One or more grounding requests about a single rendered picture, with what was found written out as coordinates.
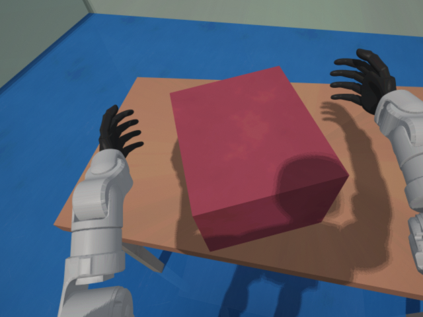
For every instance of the table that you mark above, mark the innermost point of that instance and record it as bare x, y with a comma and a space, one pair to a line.
362, 241

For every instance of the left robot forearm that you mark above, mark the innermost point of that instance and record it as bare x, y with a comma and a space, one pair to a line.
97, 221

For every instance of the carton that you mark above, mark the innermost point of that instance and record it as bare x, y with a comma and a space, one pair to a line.
256, 163

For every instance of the robot left upper arm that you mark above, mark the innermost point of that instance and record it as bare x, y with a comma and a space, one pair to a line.
101, 302

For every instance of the left robot hand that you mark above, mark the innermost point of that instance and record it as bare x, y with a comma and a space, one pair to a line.
110, 132

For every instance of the right robot hand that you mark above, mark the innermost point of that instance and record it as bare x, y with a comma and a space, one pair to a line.
374, 77

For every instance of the right robot forearm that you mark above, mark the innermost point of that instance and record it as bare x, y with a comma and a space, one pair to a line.
399, 116

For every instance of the robot right upper arm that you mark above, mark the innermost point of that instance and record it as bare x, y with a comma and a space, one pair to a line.
415, 225

